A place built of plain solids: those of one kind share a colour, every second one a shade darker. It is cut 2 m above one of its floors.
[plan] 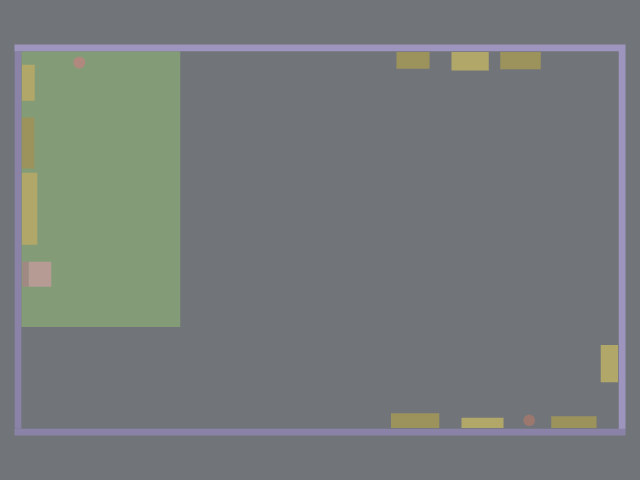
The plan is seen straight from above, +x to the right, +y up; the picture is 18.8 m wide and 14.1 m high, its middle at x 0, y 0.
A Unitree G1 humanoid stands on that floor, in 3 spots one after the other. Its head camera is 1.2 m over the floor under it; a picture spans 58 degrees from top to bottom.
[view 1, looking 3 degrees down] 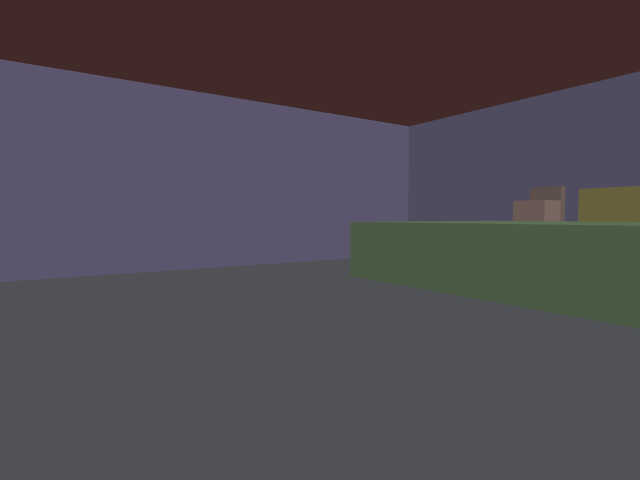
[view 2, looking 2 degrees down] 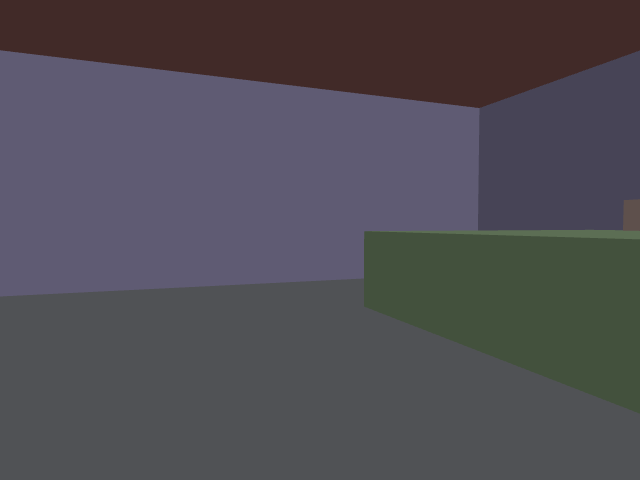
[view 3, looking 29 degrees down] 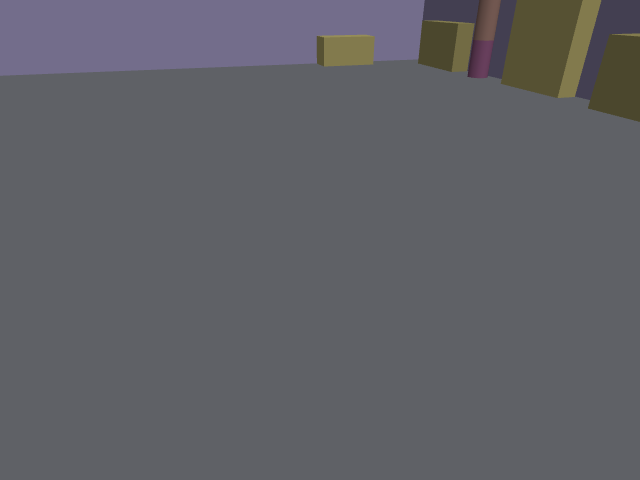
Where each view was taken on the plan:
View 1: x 1.34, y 4.40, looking -124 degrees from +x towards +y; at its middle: wall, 12.01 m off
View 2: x -1.23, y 3.12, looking -111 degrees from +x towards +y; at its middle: wall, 9.29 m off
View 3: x -0.86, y -0.22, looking -17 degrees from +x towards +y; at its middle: ground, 2.48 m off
